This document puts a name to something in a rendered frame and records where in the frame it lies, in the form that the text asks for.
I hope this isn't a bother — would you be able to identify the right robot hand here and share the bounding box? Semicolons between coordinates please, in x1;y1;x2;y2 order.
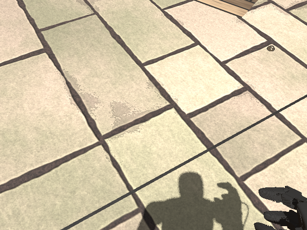
254;186;307;230

